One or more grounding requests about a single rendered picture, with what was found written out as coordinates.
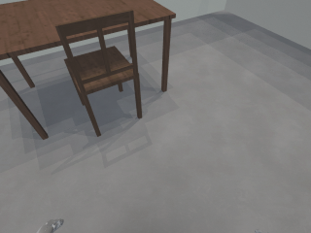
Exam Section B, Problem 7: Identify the chair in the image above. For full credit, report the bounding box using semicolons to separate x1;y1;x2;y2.
55;9;142;137

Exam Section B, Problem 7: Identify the left robot hand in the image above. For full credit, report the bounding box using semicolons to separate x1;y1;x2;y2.
37;218;64;233

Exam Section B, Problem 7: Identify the table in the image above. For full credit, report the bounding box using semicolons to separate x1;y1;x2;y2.
0;0;176;140

